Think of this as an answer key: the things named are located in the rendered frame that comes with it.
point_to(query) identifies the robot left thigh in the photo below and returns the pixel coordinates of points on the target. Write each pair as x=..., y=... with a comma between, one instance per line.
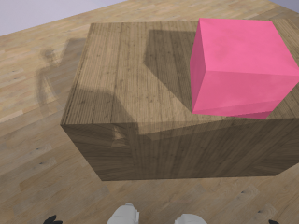
x=125, y=214

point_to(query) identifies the left robot hand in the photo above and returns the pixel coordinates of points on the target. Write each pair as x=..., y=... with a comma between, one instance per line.
x=50, y=220

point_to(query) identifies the carton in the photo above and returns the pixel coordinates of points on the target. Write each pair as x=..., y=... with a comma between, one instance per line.
x=239, y=68

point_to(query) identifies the pedestal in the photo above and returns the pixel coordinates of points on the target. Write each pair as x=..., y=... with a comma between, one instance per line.
x=129, y=110

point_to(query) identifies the robot right thigh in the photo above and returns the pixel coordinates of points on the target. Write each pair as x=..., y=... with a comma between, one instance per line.
x=189, y=219

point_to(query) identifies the robot thigh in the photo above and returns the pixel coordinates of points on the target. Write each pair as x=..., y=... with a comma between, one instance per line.
x=125, y=214
x=189, y=219

